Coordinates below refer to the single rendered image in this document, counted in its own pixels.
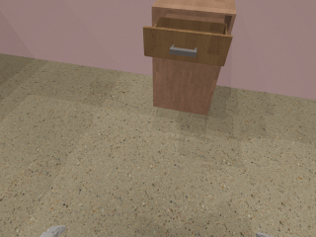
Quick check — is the cabinet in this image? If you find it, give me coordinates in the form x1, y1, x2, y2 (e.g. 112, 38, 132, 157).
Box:
151, 0, 237, 116

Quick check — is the drawer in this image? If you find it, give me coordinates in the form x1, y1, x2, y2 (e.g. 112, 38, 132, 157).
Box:
142, 17, 233, 66

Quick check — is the handle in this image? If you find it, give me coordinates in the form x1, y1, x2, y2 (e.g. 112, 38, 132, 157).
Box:
169, 45, 197, 57

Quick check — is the robot left hand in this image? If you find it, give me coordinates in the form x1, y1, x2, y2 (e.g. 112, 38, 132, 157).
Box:
40, 225, 66, 237

